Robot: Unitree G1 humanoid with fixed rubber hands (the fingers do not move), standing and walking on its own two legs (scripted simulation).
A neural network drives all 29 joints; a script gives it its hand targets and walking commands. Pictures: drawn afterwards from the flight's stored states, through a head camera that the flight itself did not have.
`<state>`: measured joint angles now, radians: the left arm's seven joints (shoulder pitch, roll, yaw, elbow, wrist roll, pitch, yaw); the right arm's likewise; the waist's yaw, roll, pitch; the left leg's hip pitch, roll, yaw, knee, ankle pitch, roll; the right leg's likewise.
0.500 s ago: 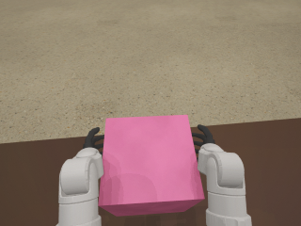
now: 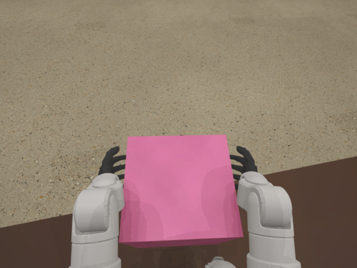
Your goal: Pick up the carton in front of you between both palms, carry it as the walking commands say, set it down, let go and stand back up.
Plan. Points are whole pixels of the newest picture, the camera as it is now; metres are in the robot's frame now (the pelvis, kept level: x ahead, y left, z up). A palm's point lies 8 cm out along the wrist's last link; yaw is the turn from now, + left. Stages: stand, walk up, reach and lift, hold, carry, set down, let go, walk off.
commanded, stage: carry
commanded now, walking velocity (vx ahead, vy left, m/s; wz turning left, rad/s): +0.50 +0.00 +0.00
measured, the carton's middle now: (177, 197) +0.31 -0.01 -0.02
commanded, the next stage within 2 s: none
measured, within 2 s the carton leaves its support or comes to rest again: neither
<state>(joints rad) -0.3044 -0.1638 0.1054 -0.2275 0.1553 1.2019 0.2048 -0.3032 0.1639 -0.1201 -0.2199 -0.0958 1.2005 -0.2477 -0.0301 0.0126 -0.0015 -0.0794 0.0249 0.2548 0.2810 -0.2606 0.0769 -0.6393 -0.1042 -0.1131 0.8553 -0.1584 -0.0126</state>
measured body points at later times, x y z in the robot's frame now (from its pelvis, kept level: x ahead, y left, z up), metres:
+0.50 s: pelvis +0.36 -0.05 -0.01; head +0.40 -0.07 +0.44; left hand +0.71 +0.12 +0.11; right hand +0.72 -0.17 +0.08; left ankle +0.44 +0.11 -0.67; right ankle +0.30 -0.07 -0.75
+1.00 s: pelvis +0.71 -0.05 -0.04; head +0.82 -0.07 +0.39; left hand +1.12 +0.07 +0.04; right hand +1.10 -0.21 +0.03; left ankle +0.64 +0.04 -0.73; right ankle +0.76 -0.12 -0.78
